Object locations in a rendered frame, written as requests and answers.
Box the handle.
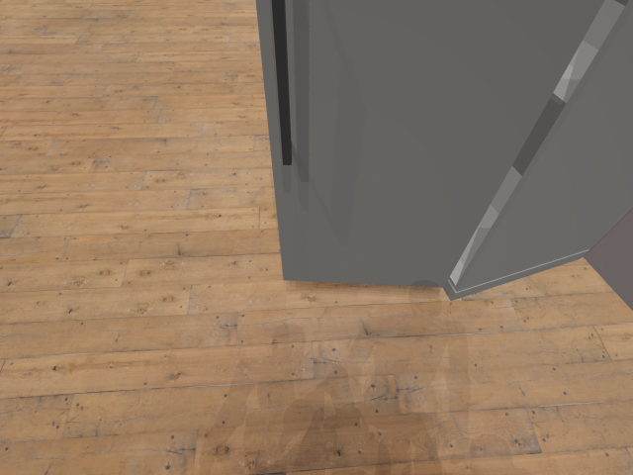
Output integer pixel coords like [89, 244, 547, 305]
[272, 0, 292, 165]

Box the fridge door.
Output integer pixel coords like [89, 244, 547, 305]
[255, 0, 604, 288]

